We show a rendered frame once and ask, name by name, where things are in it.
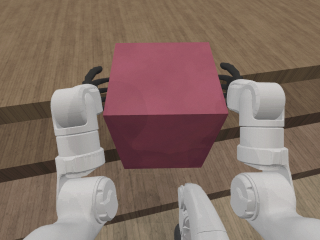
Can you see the robot right upper arm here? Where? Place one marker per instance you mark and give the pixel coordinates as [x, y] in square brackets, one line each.
[267, 201]

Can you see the right robot thigh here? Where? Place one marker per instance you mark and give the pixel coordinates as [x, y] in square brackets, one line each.
[204, 221]

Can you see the robot left forearm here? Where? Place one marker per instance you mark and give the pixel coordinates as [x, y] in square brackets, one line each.
[74, 114]

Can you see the robot left upper arm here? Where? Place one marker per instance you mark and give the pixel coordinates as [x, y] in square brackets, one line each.
[84, 205]

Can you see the robot right forearm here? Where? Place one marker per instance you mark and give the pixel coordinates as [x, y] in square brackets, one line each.
[261, 109]

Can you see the right robot hand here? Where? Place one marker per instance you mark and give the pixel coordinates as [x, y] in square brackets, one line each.
[235, 76]

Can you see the left robot hand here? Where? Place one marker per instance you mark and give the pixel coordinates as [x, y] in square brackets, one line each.
[89, 77]

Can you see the carton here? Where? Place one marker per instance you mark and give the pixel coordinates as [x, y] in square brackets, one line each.
[164, 106]

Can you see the right robot shin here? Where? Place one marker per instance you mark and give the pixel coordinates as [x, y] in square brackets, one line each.
[184, 224]

